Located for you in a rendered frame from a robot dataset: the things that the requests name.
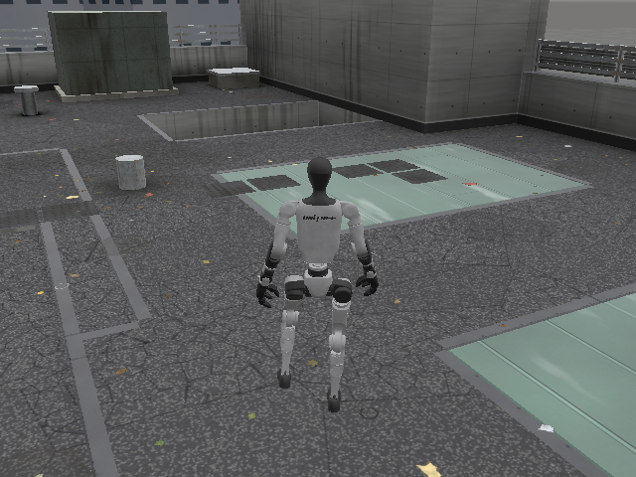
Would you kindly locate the left robot forearm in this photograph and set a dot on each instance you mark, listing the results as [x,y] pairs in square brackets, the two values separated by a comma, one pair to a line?
[269,267]

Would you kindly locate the right robot forearm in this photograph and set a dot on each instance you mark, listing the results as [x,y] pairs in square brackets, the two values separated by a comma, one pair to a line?
[367,262]

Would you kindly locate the robot left shin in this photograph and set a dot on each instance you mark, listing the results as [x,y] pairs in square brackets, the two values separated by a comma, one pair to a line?
[286,343]

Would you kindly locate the robot left upper arm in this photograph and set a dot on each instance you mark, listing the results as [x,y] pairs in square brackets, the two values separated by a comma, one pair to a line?
[286,211]

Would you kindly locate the robot right upper arm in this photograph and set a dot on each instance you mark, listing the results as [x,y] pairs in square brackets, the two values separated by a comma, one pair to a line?
[350,211]

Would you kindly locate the right robot hand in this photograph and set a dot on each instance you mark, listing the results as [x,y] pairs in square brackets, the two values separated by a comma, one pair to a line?
[367,281]

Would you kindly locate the left robot hand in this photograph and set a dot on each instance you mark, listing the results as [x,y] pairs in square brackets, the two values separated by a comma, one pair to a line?
[261,293]

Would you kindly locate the humanoid robot head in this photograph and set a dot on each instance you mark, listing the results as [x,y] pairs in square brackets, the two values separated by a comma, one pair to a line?
[319,173]

